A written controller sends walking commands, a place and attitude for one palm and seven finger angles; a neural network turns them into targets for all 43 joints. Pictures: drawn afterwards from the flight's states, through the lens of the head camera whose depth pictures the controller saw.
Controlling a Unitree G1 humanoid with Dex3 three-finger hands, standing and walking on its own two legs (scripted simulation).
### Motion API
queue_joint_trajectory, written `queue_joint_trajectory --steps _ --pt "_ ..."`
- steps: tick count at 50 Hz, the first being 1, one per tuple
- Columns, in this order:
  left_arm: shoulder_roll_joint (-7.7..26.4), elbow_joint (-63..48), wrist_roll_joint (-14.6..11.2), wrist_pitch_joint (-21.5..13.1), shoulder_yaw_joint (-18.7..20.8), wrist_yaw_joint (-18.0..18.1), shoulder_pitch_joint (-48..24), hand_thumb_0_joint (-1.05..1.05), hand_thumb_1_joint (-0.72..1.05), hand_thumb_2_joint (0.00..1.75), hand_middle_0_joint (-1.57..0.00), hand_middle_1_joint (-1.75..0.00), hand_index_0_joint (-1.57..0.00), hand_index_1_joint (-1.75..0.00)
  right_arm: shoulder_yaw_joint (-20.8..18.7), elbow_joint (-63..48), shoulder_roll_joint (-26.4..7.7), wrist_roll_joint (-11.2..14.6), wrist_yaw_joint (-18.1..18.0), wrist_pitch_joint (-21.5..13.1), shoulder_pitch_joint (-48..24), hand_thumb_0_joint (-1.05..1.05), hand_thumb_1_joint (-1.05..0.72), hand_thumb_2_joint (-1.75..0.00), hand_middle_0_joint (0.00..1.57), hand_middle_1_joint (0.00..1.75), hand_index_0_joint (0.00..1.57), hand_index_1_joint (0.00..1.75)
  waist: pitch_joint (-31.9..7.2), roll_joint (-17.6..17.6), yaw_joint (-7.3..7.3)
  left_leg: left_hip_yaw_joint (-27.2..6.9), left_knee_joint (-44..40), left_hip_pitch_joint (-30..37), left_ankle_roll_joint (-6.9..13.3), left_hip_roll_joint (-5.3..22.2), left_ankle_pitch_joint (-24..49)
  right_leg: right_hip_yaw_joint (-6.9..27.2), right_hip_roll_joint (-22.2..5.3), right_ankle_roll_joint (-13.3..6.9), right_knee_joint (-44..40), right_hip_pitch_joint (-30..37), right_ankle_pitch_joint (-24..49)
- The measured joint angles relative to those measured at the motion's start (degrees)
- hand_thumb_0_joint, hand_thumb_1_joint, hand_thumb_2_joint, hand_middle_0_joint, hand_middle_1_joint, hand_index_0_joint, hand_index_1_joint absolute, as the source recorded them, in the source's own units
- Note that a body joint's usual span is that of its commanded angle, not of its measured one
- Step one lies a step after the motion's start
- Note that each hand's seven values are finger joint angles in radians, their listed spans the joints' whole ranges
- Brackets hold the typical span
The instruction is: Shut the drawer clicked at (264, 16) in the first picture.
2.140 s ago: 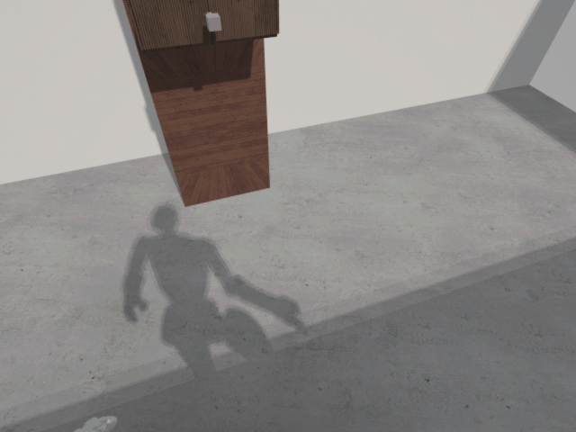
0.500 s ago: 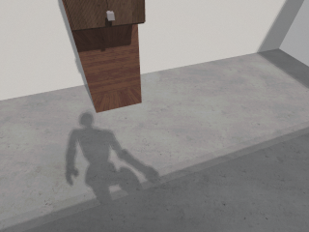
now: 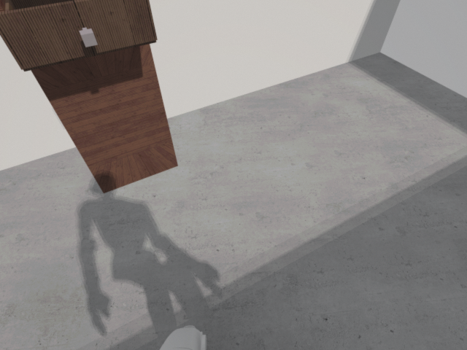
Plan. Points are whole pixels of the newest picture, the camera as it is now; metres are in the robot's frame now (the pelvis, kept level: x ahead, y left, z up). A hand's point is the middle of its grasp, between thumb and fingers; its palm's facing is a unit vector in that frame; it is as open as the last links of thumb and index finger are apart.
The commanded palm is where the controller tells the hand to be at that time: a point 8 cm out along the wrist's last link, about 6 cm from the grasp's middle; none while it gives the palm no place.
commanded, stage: walk to a spot facing it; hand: left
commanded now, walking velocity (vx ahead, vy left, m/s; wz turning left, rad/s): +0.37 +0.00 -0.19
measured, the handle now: (87, 35) +0.81 +0.47 +0.15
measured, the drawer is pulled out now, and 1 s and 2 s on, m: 0.26 0.26 0.26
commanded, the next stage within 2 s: turn to face it in 0.66 s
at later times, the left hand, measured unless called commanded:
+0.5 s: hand (149, 264) +0.32 +0.23 -0.16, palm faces -0.10 -0.98 -0.18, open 7.4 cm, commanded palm none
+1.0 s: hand (223, 185) +0.57 +0.08 -0.16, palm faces -0.31 -0.93 -0.22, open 7.2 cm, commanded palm none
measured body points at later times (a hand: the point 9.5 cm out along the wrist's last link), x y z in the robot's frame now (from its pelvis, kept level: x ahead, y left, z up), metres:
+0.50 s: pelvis +0.22 +0.06 +0.00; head +0.23 +0.07 +0.45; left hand +0.32 +0.29 -0.15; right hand +0.18 -0.19 -0.14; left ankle +0.21 +0.13 -0.74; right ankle +0.25 -0.10 -0.64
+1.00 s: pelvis +0.41 -0.05 -0.01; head +0.43 -0.07 +0.44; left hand +0.58 +0.13 -0.14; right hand +0.34 -0.27 -0.17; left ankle +0.44 +0.10 -0.66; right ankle +0.42 -0.12 -0.74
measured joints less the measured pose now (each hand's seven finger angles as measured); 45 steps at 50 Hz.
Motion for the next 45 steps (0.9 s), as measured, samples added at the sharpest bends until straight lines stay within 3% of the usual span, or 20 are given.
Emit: queue_joint_trajectory --steps 4,8,10,13,16,21,25,29,33,37,39,40,42,45 --pt "-0.51 1.24 0.05 -0.06 0.06 0.46 1.17 0.00 0.90 0.90 -0.21 -0.30 -0.20 -0.30 0.04 -2.69 0.96 0.34 0.59 -0.61 -4.37 0.01 -0.91 -0.90 0.20 0.30 0.20 0.30 0.97 0.04 0.41 0.54 -9.59 -2.11 0.53 0.24 4.75 1.30 0.06 0.79 -3.54 4.56 -1.10" --pt "0.39 1.76 -0.05 -0.13 0.76 0.68 1.24 0.00 0.90 0.90 -0.21 -0.30 -0.20 -0.30 0.53 -4.41 2.19 0.42 0.63 -1.90 -6.98 0.01 -0.91 -0.90 0.20 0.30 0.20 0.30 1.88 -1.00 1.06 1.79 -20.78 2.43 2.41 -1.88 6.41 2.19 -0.64 1.87 -1.43 7.54 -5.78" --pt "0.94 2.16 -0.36 0.12 1.36 0.63 1.03 0.00 0.90 0.90 -0.21 -0.30 -0.20 -0.30 0.77 -4.92 2.74 -0.07 0.13 -3.24 -7.09 0.01 -0.91 -0.90 0.20 0.30 0.20 0.30 2.00 -1.60 0.38 2.34 -23.00 5.87 4.58 -3.08 5.85 2.13 -0.93 1.78 10.10 4.45 -9.82" --pt "2.17 1.46 -0.85 1.15 2.06 0.41 -2.26 0.01 0.90 0.90 -0.20 -0.30 -0.20 -0.30 1.05 -4.59 3.49 -0.25 -0.52 -3.87 -5.72 0.00 -0.91 -0.90 0.20 0.30 0.20 0.30 2.30 -2.73 0.64 4.72 -20.52 8.82 6.32 -3.14 0.63 2.02 -1.05 0.58 40.88 -8.59 -8.13" --pt "3.44 -0.76 -0.23 1.78 2.79 -0.27 -6.37 0.01 0.91 0.90 -0.20 -0.30 -0.19 -0.30 1.02 -3.09 3.89 -0.19 -1.32 -3.89 -2.18 0.00 -0.91 -0.90 0.20 0.30 0.20 0.30 1.53 -2.88 0.44 6.42 -26.06 14.77 5.96 -3.53 0.74 -0.92 -3.25 0.84 52.98 -19.71 -1.17" --pt "4.51 -5.94 0.56 3.13 4.09 -1.17 -12.15 0.00 0.91 0.90 -0.20 -0.30 -0.19 -0.30 -0.50 -0.97 1.87 0.11 -2.48 -4.54 3.58 -0.01 -0.95 -0.90 0.20 0.30 0.21 0.30 -0.12 -3.07 0.03 9.13 -34.72 22.30 6.12 -4.54 1.35 -2.23 -6.81 2.53 51.08 -32.69 7.12" --pt "4.76 -8.19 0.70 4.34 4.75 -2.03 -15.38 0.00 0.91 0.90 -0.20 -0.30 -0.19 -0.30 -0.40 0.43 1.22 0.27 -2.49 -4.45 7.50 -0.01 -0.94 -0.90 0.20 0.30 0.20 0.30 -0.50 -3.11 -0.67 11.31 -38.73 26.82 5.60 -5.15 0.33 -2.23 -8.65 4.06 47.80 -38.45 13.21" --pt "4.56 -9.03 0.69 5.27 4.62 -2.73 -17.56 0.00 0.91 0.90 -0.20 -0.30 -0.19 -0.30 -0.06 1.13 1.52 0.25 -2.47 -4.39 10.41 0.00 -0.93 -0.90 0.20 0.30 0.20 0.30 0.45 -2.31 -1.94 13.50 -41.12 31.19 4.56 -4.79 -1.65 -4.11 -9.52 4.90 39.09 -38.95 15.55" --pt "4.20 -9.47 0.48 5.79 4.24 -3.10 -19.92 0.00 0.91 0.90 -0.20 -0.30 -0.19 -0.30 0.41 1.33 2.40 -0.18 -2.34 -4.08 12.44 0.00 -0.92 -0.90 0.20 0.30 0.20 0.30 2.42 -1.52 -3.87 15.69 -41.43 34.81 2.79 -3.63 -4.69 -7.00 -8.79 4.29 27.76 -35.98 13.89" --pt "3.61 -10.62 0.36 5.06 3.68 -3.26 -22.07 0.01 0.91 0.90 -0.20 -0.30 -0.19 -0.30 0.49 1.84 3.01 -0.40 -2.06 -3.16 14.08 0.01 -0.91 -0.90 0.20 0.30 0.20 0.30 4.18 -0.20 -5.13 17.82 -37.02 36.64 0.11 -0.69 -10.10 -9.65 -5.84 1.89 19.53 -31.23 9.23" --pt "3.87 -11.37 0.53 3.53 3.29 -3.30 -22.22 0.01 0.91 0.90 -0.20 -0.30 -0.19 -0.30 0.56 2.12 3.41 -0.10 -1.71 -2.40 15.23 0.01 -0.91 -0.90 0.20 0.30 0.20 0.30 4.33 -0.24 -4.93 17.97 -26.99 34.54 -0.70 2.16 -13.51 -10.72 -4.22 -0.14 14.83 -26.70 10.30" --pt "3.90 -11.48 0.51 2.50 3.23 -2.99 -22.41 0.01 0.91 0.90 -0.20 -0.30 -0.19 -0.30 0.66 2.31 3.47 0.27 -1.51 -1.83 14.90 0.01 -0.91 -0.90 0.20 0.30 0.20 0.30 4.50 -0.22 -4.39 15.32 -17.04 30.79 -0.77 3.27 -14.35 -10.63 -3.56 -1.56 16.45 -27.03 10.05" --pt "3.69 -11.17 -0.18 1.31 2.70 -2.02 -22.69 0.00 0.91 0.90 -0.20 -0.30 -0.19 -0.30 0.73 2.41 3.23 0.87 -1.66 -0.82 12.58 0.01 -0.91 -0.90 0.20 0.30 0.20 0.30 5.48 -0.02 -4.27 6.60 2.32 22.20 -0.34 2.20 -14.81 -10.48 -2.66 -2.77 18.94 -26.15 7.06" --pt "3.06 -9.64 -0.69 0.93 1.73 -0.73 -21.81 0.00 0.91 0.90 -0.20 -0.30 -0.20 -0.30 0.52 1.56 2.75 0.81 -1.99 -0.28 8.74 0.01 -0.91 -0.90 0.20 0.30 0.20 0.30 4.98 0.37 -4.48 -0.02 13.86 12.57 -0.05 0.87 -9.84 -10.77 -1.81 -1.90 15.29 -21.46 6.20"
